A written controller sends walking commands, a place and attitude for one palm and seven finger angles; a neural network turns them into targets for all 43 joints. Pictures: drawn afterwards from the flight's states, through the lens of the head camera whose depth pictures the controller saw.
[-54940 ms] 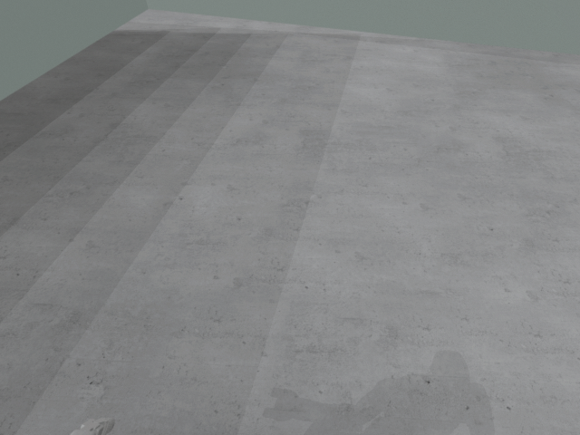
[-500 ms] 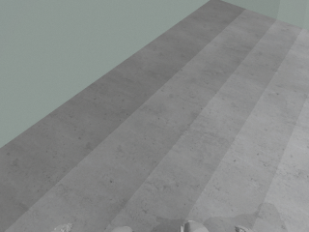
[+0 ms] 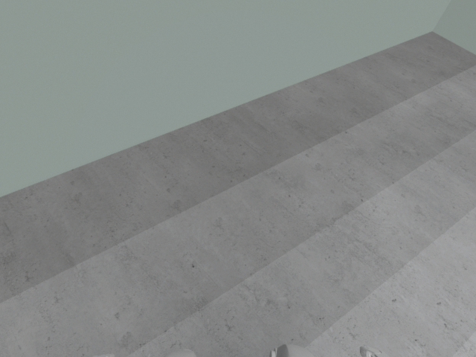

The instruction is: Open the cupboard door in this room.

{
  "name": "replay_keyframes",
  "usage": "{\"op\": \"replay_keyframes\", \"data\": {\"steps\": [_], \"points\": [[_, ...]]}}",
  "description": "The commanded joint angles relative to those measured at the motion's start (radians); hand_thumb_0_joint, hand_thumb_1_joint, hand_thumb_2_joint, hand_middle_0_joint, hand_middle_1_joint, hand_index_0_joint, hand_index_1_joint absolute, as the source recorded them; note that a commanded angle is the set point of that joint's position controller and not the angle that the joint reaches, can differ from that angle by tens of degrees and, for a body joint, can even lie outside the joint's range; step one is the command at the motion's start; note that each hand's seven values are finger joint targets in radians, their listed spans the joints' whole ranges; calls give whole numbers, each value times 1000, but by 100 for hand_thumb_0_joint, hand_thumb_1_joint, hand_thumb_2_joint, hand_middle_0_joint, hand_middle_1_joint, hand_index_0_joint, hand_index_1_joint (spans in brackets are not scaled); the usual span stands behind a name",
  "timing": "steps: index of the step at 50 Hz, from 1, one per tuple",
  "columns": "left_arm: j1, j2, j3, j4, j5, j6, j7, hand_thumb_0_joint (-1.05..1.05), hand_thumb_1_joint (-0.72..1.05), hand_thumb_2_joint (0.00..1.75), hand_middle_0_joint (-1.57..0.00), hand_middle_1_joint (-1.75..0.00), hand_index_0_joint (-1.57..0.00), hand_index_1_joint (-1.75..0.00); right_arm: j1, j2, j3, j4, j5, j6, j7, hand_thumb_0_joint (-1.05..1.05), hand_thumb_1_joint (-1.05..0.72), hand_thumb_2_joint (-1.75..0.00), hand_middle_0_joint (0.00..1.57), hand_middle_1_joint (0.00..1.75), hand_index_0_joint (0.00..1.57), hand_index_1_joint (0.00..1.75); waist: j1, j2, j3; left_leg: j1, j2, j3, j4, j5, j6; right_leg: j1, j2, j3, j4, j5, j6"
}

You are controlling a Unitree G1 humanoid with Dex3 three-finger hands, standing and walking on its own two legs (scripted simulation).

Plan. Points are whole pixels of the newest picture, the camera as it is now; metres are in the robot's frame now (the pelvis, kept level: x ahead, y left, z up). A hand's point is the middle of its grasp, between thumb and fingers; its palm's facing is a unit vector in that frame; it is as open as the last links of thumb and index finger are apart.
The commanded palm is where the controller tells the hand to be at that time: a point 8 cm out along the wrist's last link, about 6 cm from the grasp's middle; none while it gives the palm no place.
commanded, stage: turn to face it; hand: left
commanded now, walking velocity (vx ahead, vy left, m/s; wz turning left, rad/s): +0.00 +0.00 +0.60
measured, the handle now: out of the picture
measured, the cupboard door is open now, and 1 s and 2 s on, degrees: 40 40 40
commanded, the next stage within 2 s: none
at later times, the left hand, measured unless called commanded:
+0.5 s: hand out of the picture +0.00 +0.16 -0.16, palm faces +0.33 -0.92 -0.22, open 7.4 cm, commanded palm none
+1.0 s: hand out of the picture -0.01 +0.15 -0.14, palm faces +0.57 -0.77 -0.28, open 7.4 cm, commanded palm none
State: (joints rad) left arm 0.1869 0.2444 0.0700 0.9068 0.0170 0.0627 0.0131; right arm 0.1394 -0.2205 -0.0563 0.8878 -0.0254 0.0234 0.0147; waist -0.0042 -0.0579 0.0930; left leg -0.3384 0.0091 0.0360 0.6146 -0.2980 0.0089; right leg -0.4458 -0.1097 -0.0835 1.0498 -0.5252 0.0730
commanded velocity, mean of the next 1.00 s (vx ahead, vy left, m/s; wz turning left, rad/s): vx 0.00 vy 0.00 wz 0.60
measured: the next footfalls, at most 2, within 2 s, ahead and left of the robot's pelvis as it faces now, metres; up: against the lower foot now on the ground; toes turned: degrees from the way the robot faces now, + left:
right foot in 0.20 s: +0.06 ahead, -0.16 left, +0.00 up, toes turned +3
left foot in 0.54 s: +0.00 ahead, +0.09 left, +0.00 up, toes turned +25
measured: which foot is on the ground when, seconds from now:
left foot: down 0.00-0.20, up 0.22-0.52, down 0.54-0.86, up 0.88-1.00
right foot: up 0.00-0.18, down 0.20-0.54, up 0.56-0.86, down 0.88-1.00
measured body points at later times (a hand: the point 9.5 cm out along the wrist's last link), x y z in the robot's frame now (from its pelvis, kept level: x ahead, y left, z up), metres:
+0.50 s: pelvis +0.00 -0.04 +0.01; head +0.05 -0.02 +0.46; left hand -0.01 +0.21 -0.14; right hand +0.19 -0.26 -0.13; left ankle -0.03 +0.07 -0.71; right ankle +0.02 -0.16 -0.73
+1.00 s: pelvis +0.02 -0.07 +0.01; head +0.07 -0.05 +0.45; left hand -0.04 +0.19 -0.12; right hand +0.24 -0.25 -0.14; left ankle -0.06 +0.03 -0.66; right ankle +0.09 -0.18 -0.73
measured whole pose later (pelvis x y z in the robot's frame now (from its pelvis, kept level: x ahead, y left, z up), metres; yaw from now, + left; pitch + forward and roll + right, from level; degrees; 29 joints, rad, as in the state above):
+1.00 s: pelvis +0.02 -0.07 +0.01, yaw +36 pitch +0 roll +1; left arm 0.17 0.21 0.05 0.86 0.02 0.01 0.02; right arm 0.15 -0.26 -0.09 0.93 -0.02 0.08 0.02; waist -0.02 0.02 0.10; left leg -0.50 -0.01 -0.01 1.06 -0.48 -0.05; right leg -0.24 -0.09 -0.10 0.57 -0.33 0.02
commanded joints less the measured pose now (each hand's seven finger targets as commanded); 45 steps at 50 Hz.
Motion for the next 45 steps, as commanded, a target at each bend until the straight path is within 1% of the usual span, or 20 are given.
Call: {"op": "replay_keyframes", "data": {"steps": [1,7,8,9,10,13,15,20,24,25,26,27,28,33,37,41,42,43,44,45], "points": [[-34,75,21,-107,-4,-32,-6,0,90,90,-20,-30,-20,-30,41,-207,-54,-52,-2,-10,-28,0,-90,-90,20,30,20,30,-14,232,-136,154,225,-253,-242,422,140,-78,18,71,15,76,10],[72,75,22,-85,-9,-45,-4,0,90,90,-20,-30,-20,-30,-27,-224,-68,-71,0,11,-20,0,-90,-90,20,30,20,30,32,211,-142,-28,162,-293,-179,194,98,258,102,10,-461,200,-10],[129,115,33,-79,-3,-53,1,0,90,90,-20,-30,-20,-30,-50,-195,-66,-84,7,14,-16,0,-90,-90,20,30,20,30,65,127,-140,-121,101,-255,-94,80,54,370,54,58,-619,245,-21],[156,208,51,-78,14,-65,12,0,90,90,-20,-30,-20,-30,-36,-121,-57,-104,16,15,-9,0,-90,-90,20,30,20,30,77,-165,-135,-299,-39,-111,143,-164,-25,452,-210,359,-794,168,-102],[120,251,46,-95,13,-61,15,0,90,90,-20,-30,-20,-30,-60,-122,-54,-124,10,14,-2,0,-90,-90,20,30,20,30,79,-272,-110,-286,-57,-66,410,-322,-41,319,-387,483,-842,209,-209],[-29,140,21,-126,6,-62,23,0,90,90,-20,-30,-20,-30,-18,-121,-60,-70,7,34,9,0,-90,-90,20,30,20,30,-11,-180,-68,-244,25,-82,644,-160,-50,196,-253,237,-766,342,-201],[-14,122,13,-124,9,-71,21,0,90,90,-20,-30,-20,-30,-24,-87,-42,-59,9,32,17,0,-90,-90,20,30,20,30,-7,-175,-80,-209,22,-25,508,-150,-70,256,-201,107,-712,585,-179],[97,180,34,-75,12,-73,20,0,90,90,-20,-30,-20,-30,-88,-52,-23,-69,18,23,20,0,-90,-90,20,30,20,30,52,-138,-124,-119,-5,61,190,-173,-69,402,-242,55,-631,805,-190],[73,189,45,-70,4,-67,12,0,90,90,-20,-30,-20,-30,-10,-81,-28,-59,18,12,15,0,-90,-90,20,30,20,30,8,-141,-153,67,-10,78,-74,-8,-46,333,-240,-9,-522,717,-132],[52,175,46,-78,-3,-61,9,0,90,90,-20,-30,-20,-30,46,-120,-39,-43,15,6,14,0,-90,-90,20,30,20,30,-29,-42,-173,210,21,33,-184,119,-26,224,-223,-49,-413,610,-87],[65,114,38,-110,-10,-53,2,0,90,90,-20,-30,-20,-30,101,-229,-64,-41,4,-3,9,0,-90,-90,20,30,20,30,-55,258,-216,376,267,-298,-227,386,86,-25,-94,-111,-192,221,-6],[-13,76,13,-154,-3,-46,4,0,90,90,-20,-30,-20,-30,171,-302,-82,-25,2,5,-1,0,-90,-90,20,30,20,30,-100,373,-195,363,437,-483,-261,627,226,-167,-14,-39,-13,-174,17],[-81,100,14,-167,5,-34,10,0,90,90,-20,-30,-20,-30,192,-283,-76,-13,0,4,-10,0,-90,-90,20,30,20,30,-105,263,-174,300,415,-464,-253,502,241,-178,-21,47,75,-121,7],[-21,80,22,-96,0,-33,-8,0,90,90,-20,-30,-20,-30,28,-205,-53,-50,1,-11,-30,0,-90,-90,20,30,20,30,-10,217,-143,182,214,-258,-251,414,140,-91,14,74,31,102,12],[-44,70,16,-112,-6,-34,-6,0,90,90,-20,-30,-20,-30,34,-215,-62,-43,-4,-2,-23,0,-90,-90,20,30,20,30,-19,208,-137,123,199,-303,-250,321,142,31,63,49,-196,82,6],[59,83,21,-96,-9,-50,0,0,90,90,-20,-30,-20,-30,-20,-210,-69,-64,4,9,-21,0,-90,-90,20,30,20,30,31,218,-160,11,143,-330,-154,296,98,275,104,24,-523,238,-8],[97,126,32,-90,-4,-61,8,0,90,90,-20,-30,-20,-30,-20,-176,-66,-75,12,10,-17,0,-90,-90,20,30,20,30,51,109,-170,-96,83,-292,-68,178,49,408,28,96,-668,274,-28],[127,220,51,-89,13,-70,18,0,90,90,-20,-30,-20,-30,-16,-113,-57,-95,20,9,-8,0,-90,-90,20,30,20,30,68,-165,-179,-273,-53,-130,144,-107,-29,506,-232,366,-773,304,-114],[107,249,46,-97,13,-67,18,0,90,90,-20,-30,-20,-30,-37,-116,-56,-111,11,9,-3,0,-90,-90,20,30,20,30,66,-228,-141,-272,-65,-76,399,-328,-43,381,-392,440,-792,396,-220],[68,199,38,-104,9,-72,24,0,90,90,-20,-30,-20,-30,-42,-127,-58,-98,7,16,-3,0,-90,-90,20,30,20,30,42,-181,-120,-272,-22,-108,537,-277,-40,328,-344,390,-757,463,-246]]}}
